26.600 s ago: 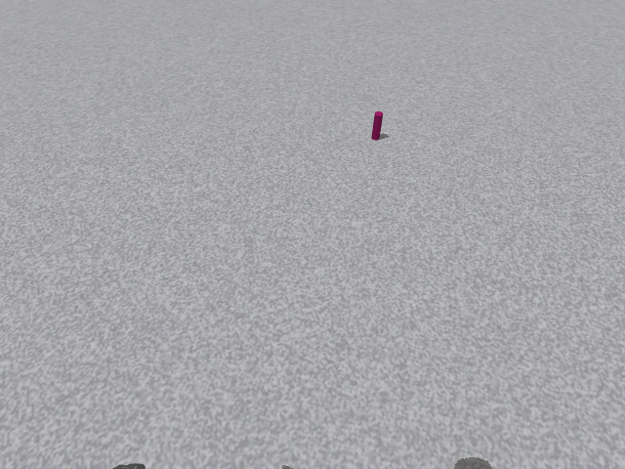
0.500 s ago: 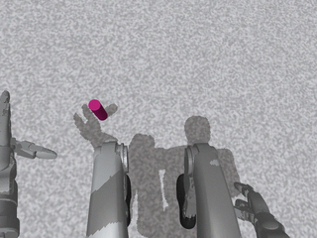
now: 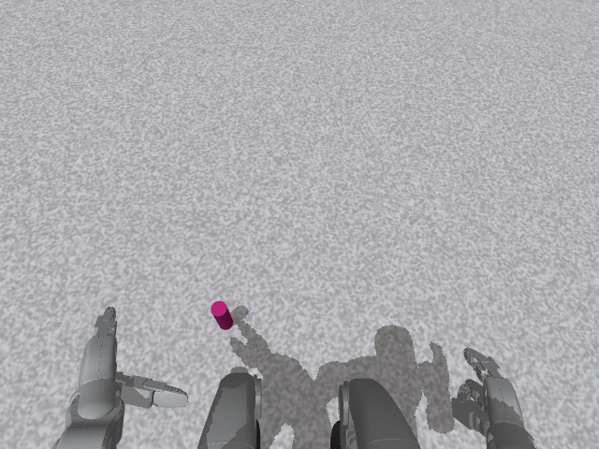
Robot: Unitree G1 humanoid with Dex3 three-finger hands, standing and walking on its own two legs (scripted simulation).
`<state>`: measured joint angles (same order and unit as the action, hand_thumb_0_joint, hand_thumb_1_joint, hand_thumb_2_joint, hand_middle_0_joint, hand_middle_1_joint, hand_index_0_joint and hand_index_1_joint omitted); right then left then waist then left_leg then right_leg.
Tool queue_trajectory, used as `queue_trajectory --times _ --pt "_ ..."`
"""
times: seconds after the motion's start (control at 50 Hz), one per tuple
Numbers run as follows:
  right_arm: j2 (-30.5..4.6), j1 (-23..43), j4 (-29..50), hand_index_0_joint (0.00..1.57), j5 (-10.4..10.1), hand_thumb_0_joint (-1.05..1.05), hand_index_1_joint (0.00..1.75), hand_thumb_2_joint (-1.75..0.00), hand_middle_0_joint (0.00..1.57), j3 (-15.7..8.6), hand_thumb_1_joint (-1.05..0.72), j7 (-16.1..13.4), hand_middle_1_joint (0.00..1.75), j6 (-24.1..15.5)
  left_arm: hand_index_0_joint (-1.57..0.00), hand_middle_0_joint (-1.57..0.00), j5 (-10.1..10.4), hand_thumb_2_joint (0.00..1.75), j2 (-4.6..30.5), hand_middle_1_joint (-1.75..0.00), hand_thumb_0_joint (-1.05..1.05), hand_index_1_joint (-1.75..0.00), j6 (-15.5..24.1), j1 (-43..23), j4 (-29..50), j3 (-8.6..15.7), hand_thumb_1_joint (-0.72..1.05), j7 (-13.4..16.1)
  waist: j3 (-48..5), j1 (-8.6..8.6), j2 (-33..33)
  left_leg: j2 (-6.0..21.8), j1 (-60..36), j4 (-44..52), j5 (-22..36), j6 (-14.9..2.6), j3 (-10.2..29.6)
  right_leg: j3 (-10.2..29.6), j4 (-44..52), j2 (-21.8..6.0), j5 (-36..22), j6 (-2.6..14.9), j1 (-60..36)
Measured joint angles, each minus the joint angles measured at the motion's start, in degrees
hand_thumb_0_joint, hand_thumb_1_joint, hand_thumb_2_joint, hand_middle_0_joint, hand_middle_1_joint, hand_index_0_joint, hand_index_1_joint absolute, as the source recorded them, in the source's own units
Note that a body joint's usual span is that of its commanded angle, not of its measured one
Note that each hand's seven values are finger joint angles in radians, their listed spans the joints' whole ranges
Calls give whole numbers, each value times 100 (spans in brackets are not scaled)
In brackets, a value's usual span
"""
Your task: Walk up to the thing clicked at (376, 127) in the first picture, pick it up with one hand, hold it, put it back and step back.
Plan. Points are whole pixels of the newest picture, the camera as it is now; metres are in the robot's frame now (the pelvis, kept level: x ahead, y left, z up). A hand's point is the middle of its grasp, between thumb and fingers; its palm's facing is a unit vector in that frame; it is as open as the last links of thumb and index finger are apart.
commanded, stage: home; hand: left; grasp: from the side
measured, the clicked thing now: (222, 316) +0.43 +0.21 -0.57
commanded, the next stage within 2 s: stand in 2.00 s
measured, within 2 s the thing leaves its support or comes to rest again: neither
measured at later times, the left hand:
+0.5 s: hand (138, 389) +0.19 +0.20 +0.01, palm faces +0.13 -0.94 -0.30, open 17.5 cm
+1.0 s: hand (147, 397) +0.18 +0.18 +0.02, palm faces +0.12 -0.95 -0.29, open 17.5 cm
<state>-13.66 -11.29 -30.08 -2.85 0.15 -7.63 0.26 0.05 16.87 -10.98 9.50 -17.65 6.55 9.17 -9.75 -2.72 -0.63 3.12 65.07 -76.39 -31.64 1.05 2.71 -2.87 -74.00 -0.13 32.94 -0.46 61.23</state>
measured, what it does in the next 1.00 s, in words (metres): rises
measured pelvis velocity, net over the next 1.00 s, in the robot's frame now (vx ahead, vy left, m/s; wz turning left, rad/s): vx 0.02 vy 0.00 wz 0.02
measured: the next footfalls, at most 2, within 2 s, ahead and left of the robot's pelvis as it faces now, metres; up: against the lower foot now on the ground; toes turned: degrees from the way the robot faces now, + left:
none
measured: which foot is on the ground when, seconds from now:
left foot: down 0.00-1.00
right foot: down 0.00-1.00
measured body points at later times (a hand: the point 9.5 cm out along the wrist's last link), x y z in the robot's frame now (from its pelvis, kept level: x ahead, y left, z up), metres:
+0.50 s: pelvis +0.03 +0.01 +0.07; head +0.05 +0.01 +0.52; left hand +0.18 +0.24 +0.04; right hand +0.20 -0.22 +0.01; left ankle +0.04 +0.13 -0.61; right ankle +0.02 -0.13 -0.61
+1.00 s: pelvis +0.02 +0.00 +0.07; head +0.03 +0.00 +0.52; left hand +0.17 +0.23 +0.04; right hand +0.18 -0.24 +0.00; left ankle +0.04 +0.13 -0.61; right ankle +0.02 -0.13 -0.61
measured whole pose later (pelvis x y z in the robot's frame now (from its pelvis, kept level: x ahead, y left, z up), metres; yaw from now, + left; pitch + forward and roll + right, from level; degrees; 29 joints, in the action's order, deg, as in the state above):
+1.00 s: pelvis +0.02 +0.00 +0.07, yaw +1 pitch +7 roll -2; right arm -12.1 -16.8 -28.8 -0.8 1.3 -10.4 -6.6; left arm 0.3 11.4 -15.2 27.0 -0.8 -0.7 7.8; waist -6.1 -1.6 -2.1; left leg 2.5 36.4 -54.3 -24.9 1.0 1.6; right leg -2.6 -51.9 -0.6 26.0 -0.7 32.7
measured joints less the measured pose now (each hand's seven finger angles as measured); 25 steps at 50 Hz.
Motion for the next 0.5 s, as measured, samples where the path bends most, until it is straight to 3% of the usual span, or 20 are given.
queue_trajectory --times 0.28,0.5 --pt "222 -580 269 20 66 1 30 -90 20 148 -90 -339 30 -295 -6 -6 76 5 -409 -5 -1 -5 -579 1661 1793 -750 -54 147 -15 23 -243 -60 -2237 1677 357 -100 -159 81 1805 -54 -458 -112 -2264" --pt "230 -431 366 20 182 1 30 -90 20 189 -90 -304 30 -545 -5 -6 24 5 -505 -5 -1 -5 -533 1870 1944 -747 -55 -25 232 155 -156 -91 -2661 1984 493 -79 -137 48 2077 -79 -557 -96 -2687"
